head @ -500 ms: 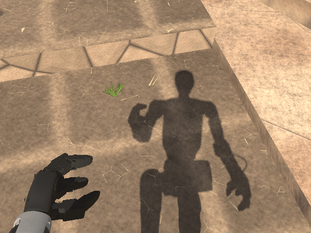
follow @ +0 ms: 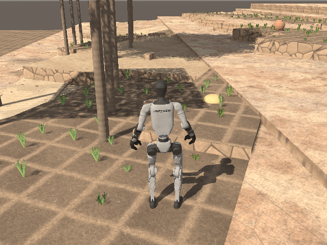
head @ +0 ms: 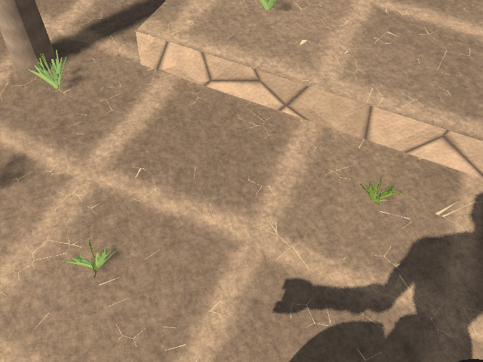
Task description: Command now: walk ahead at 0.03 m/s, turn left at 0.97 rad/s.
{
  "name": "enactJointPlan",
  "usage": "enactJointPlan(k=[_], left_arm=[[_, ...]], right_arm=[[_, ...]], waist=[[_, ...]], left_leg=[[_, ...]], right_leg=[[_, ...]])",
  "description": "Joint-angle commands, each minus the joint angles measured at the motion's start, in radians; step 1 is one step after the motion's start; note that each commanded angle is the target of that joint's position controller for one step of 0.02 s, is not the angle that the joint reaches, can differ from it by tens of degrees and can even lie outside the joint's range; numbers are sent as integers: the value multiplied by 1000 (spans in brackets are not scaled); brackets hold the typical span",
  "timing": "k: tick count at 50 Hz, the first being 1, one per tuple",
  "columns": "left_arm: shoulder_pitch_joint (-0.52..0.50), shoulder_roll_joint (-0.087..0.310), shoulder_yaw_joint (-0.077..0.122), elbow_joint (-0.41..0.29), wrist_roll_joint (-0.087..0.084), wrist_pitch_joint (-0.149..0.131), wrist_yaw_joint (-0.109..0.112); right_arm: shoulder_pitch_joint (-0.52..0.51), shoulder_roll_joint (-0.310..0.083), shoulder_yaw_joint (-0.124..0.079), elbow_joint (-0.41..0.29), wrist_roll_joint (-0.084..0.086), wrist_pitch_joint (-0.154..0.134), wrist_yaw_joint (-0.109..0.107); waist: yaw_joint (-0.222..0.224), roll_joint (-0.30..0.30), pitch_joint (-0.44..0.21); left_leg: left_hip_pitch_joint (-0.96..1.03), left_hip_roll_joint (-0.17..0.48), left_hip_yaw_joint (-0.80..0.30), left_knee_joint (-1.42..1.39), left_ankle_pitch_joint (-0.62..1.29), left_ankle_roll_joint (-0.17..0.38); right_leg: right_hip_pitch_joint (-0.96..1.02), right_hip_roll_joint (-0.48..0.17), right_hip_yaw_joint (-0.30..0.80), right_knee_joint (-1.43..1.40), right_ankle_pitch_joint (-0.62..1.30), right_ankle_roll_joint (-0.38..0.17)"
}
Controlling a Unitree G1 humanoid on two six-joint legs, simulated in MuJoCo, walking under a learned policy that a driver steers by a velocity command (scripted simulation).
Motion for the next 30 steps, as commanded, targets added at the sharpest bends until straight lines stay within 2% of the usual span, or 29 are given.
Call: enactJointPlan(k=[1, 2, 3, 4, 5, 6, 7, 8, 9, 10, 13, 17, 19, 20, 22, 23, 24, 25, 26, 27, 28, 29, 30], left_arm=[[38, 76, 23, -48, 17, -7, -11], [-46, 64, 14, -121, 47, -8, 2], [-116, 107, 25, -126, 38, -6, 12], [-113, 101, 26, -130, 22, -6, 19], [-62, 109, 30, -104, 21, -13, 19], [-57, 120, 34, -100, 23, -22, 13], [-55, 116, 34, -94, 16, -30, 1], [-56, 111, 33, -90, 5, -38, -9], [-65, 103, 29, -88, -2, -47, -16], [-81, 90, 23, -88, -2, -56, -21], [-107, 51, 3, -92, 1, -79, -35], [-122, 53, -10, -111, -14, -96, -41], [-93, 53, -15, -113, -19, -107, -42], [-49, 53, -17, -99, -20, -111, -42], [85, 64, -15, -52, -20, -111, -37], [226, 90, -5, -12, -20, -114, -32], [336, 207, 20, 4, -6, -114, -30], [384, 215, 24, 0, -1, -110, -47], [348, 161, 8, -14, 5, -110, -47], [335, 122, -4, -30, 13, -107, -43], [343, 104, -10, -34, 13, -99, -38], [338, 86, -17, -35, 8, -90, -30], [330, 55, -29, -33, 2, -82, -20]], right_arm=[[180, -270, -98, -28, -1, -5, -29], [140, -327, -99, -63, -37, -30, -29], [118, -264, -88, -68, -44, -57, -20], [90, -238, -80, -57, -34, -73, -23], [87, -195, -73, -48, 0, -78, -28], [78, -174, -63, -48, 17, -78, -30], [72, -160, -50, -54, 11, -82, -32], [73, -154, -44, -54, 1, -87, -33], [81, -152, -40, -48, -7, -94, -35], [98, -149, -37, -37, -11, -102, -37], [142, -150, -31, -5, -10, -119, -37], [163, -154, -25, 8, 0, -133, -20], [160, -144, -20, 10, 6, -135, -13], [144, -136, -15, 9, 6, -136, -11], [147, -95, 0, 12, -6, -138, -6], [137, -46, 17, 7, -18, -145, -7], [135, 20, 39, -45, -17, -169, -8], [79, -16, 32, -91, 6, -194, -19], [11, -71, 19, -93, 28, -210, -19], [-21, -61, 24, -89, 13, -221, -14], [-34, -40, 28, -85, -12, -232, -10], [-34, -30, 26, -87, -24, -239, -5], [-36, -21, 25, -85, -26, -240, 2]], waist=[[-55, 233, -160], [-62, 321, -191], [-96, 177, -197], [-64, 151, -175], [-42, 85, -201], [-40, 88, -198], [-38, 120, -192], [-42, 144, -183], [-49, 151, -172], [-60, 151, -159], [-81, 171, -124], [-92, 166, -49], [-74, 156, -33], [-50, 151, -40], [1, 121, -72], [56, 50, -113], [69, -239, -151], [92, -345, -118], [86, -200, -36], [82, -125, -28], [76, -80, -30], [52, -79, -21], [32, -104, -3]], left_leg=[[376, 159, -313, -241, 506, 165], [381, 290, -619, -274, 473, 350], [359, 252, -543, -298, 429, 345], [328, 205, -477, -297, 380, 295], [330, 159, -452, -313, 91, 248], [303, 146, -466, -347, -163, 236], [281, 131, -470, -377, -300, 233], [277, 126, -475, -398, -343, 234], [271, 120, -462, -406, -329, 230], [261, 113, -443, -406, -297, 224], [204, 96, -398, -399, -244, 214], [113, 120, -433, -394, -296, 221], [82, 127, -450, -379, -307, 216], [72, 123, -428, -362, -311, 205], [22, 93, -358, -272, -282, 178], [-55, 40, -268, -79, -164, 146], [-288, -85, -103, 322, -109, 64], [-565, -131, -95, 553, -244, 31], [-673, -78, -141, 634, -183, 50], [-671, -53, -138, 633, -116, 53], [-648, -41, -135, 589, -77, 48], [-602, -25, -138, 516, -37, 36], [-548, -21, -128, 451, -4, 19]], right_leg=[[-214, -52, 15, 343, -250, 23], [-457, 80, 173, 553, -447, 74], [-479, 74, 294, 656, -399, 59], [-485, 69, 325, 658, -311, 39], [-474, 42, 344, 607, -228, 25], [-455, 42, 345, 552, -165, 20], [-435, 55, 326, 531, -113, 23], [-429, 62, 316, 490, -82, 26], [-411, 65, 309, 430, -58, 28], [-385, 67, 305, 365, -29, 30], [-284, 74, 285, 218, 12, 35], [-209, 67, 271, 140, -13, 12], [-148, 59, 261, 97, -14, -11], [-100, 56, 239, 72, 11, -28], [48, 68, 211, 71, -29, -62], [195, 37, 286, 57, -95, -95], [382, -146, 687, -110, -361, -225], [460, -259, 1104, -290, -663, -336], [435, -275, 1088, -284, -672, -326], [407, -231, 977, -256, -548, -311], [380, -186, 902, -259, -463, -303], [334, -154, 847, -270, -393, -295], [280, -116, 793, -289, -335, -284]])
